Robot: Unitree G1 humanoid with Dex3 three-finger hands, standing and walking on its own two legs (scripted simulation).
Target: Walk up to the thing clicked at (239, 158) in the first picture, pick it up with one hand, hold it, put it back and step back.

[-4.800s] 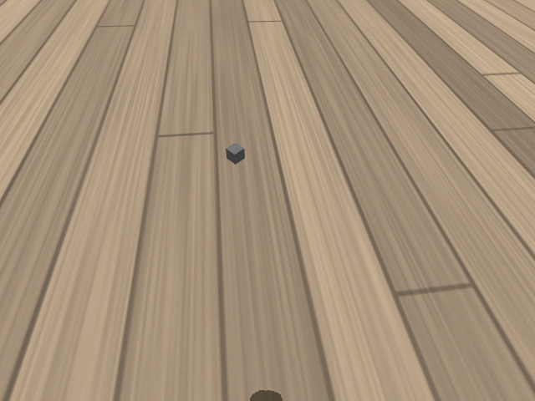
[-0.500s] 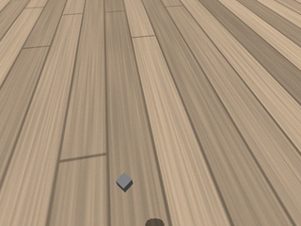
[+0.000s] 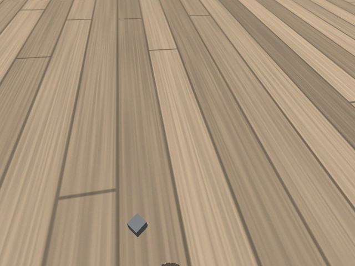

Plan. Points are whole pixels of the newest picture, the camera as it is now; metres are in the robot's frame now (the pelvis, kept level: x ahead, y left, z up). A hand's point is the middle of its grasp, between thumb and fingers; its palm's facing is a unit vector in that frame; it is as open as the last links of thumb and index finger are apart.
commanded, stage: walk up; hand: left
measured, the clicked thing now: (137, 225) +0.48 +0.19 -0.75
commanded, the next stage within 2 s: stand in 0.98 s
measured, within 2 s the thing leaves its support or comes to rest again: neither
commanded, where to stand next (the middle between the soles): +0.10 +0.01 m, yaw +2 degrees
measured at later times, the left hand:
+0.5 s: hand out of the picture +0.09 +0.25 -0.16, palm faces +0.00 -0.94 -0.33, open 7.4 cm
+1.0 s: hand out of the picture +0.11 +0.25 -0.15, palm faces -0.02 -0.94 -0.33, open 7.4 cm
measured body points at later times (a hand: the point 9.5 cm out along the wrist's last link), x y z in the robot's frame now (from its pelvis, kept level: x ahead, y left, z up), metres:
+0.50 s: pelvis +0.02 +0.00 +0.00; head +0.03 +0.00 +0.45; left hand +0.09 +0.30 -0.13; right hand +0.11 -0.30 -0.13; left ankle +0.01 +0.12 -0.75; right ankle +0.00 -0.11 -0.75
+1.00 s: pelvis +0.02 +0.00 +0.00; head +0.03 +0.00 +0.45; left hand +0.11 +0.29 -0.13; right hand +0.09 -0.30 -0.13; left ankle +0.01 +0.12 -0.75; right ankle +0.00 -0.11 -0.75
